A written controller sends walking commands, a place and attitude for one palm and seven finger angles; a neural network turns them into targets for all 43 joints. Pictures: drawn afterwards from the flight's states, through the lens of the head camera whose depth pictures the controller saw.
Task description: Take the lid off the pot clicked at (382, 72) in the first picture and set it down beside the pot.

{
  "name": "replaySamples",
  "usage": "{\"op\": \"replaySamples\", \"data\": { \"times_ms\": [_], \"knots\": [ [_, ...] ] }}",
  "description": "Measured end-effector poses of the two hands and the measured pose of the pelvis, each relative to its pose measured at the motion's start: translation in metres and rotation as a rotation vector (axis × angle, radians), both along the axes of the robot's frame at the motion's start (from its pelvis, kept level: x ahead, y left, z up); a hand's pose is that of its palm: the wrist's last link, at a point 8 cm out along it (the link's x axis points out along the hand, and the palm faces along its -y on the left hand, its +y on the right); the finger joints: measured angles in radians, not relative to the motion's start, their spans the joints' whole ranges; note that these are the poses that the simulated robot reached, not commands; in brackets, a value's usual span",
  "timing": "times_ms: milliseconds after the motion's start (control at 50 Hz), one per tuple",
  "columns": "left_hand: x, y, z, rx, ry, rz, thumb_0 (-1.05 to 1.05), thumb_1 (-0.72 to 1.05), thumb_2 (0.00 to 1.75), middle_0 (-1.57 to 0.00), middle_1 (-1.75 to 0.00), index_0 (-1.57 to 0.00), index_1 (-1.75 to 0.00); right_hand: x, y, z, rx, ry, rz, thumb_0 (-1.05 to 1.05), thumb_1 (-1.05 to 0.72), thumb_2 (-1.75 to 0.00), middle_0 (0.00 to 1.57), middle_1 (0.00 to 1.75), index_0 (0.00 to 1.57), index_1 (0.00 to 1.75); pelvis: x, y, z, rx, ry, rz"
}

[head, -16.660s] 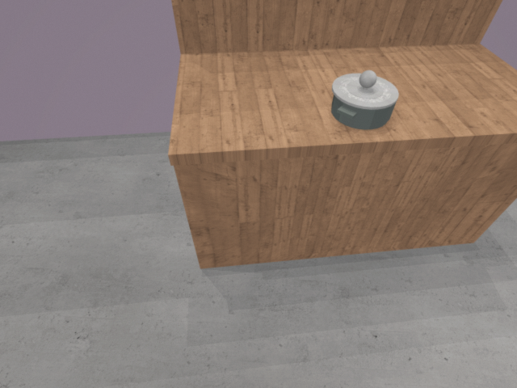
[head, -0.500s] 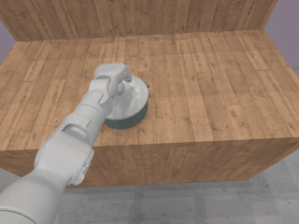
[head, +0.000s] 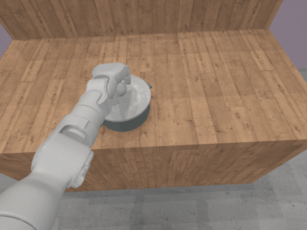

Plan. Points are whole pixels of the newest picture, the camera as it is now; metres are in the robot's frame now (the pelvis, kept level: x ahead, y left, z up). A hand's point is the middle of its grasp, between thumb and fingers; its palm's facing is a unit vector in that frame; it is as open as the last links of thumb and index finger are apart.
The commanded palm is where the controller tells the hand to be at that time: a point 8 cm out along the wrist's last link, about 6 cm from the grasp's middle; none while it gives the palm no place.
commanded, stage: close the fingers and squeeze the knob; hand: left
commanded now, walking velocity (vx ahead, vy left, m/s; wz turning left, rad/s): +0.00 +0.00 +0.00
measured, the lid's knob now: (119, 88) +0.52 +0.07 +0.04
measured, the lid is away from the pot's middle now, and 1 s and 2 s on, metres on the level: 0.00 0.01 0.01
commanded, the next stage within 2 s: lift the lid straight up in 1.18 s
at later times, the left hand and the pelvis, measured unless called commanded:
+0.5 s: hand (114, 91) +0.49 +0.07 +0.07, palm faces -0.36 -0.03 -0.93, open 7.9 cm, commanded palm +0.49 +0.07 +0.12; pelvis +0.00 +0.01 +0.00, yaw +0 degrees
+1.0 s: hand (115, 91) +0.49 +0.07 +0.07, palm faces -0.36 -0.04 -0.93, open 7.8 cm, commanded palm +0.49 +0.07 +0.12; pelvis +0.00 +0.00 +0.00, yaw +0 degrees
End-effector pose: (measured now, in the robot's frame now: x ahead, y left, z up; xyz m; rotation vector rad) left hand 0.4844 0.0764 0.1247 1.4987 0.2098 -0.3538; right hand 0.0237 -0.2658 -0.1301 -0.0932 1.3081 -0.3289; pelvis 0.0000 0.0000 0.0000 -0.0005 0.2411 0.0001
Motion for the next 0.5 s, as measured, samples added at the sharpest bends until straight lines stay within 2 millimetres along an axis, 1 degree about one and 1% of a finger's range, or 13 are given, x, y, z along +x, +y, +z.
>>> {"op": "replaySamples", "data": {
  "times_ms": [80,260,360,500],
  "knots": [
    [0.002,0.003,-0.001,-0.005,0.004,0.033,0.0,0.01,1.03,-0.56,-0.84,-0.55,-0.83,-0.006,0.002,-0.001,0.008,0.025,-0.006,0.01,-0.91,-0.9,0.2,0.29,0.2,0.3,-0.001,0.0,-0.001,0.0,0.002,-0.001],
    [0.004,0.0,-0.003,-0.001,0.013,0.017,0.0,0.11,0.98,-0.58,-0.94,-0.57,-0.93,-0.014,0.007,-0.002,0.015,0.043,-0.02,0.01,-0.91,-0.9,0.2,0.29,0.2,0.3,0.0,0.003,0.0,-0.001,0.006,-0.004],
    [0.005,0.0,-0.003,-0.006,0.01,0.014,0.0,0.17,0.95,-0.61,-0.97,-0.6,-0.96,-0.015,0.01,-0.002,0.02,0.044,-0.021,0.01,-0.91,-0.9,0.2,0.29,0.2,0.3,0.002,0.004,0.0,-0.001,0.009,-0.005],
    [0.003,-0.001,-0.002,0.011,0.002,0.004,0.0,0.19,0.87,-0.61,-0.97,-0.6,-0.97,-0.01,0.012,-0.005,0.034,0.045,-0.006,0.01,-0.91,-0.9,0.2,0.29,0.2,0.3,0.004,0.005,0.0,-0.002,0.008,0.001]
  ]
}}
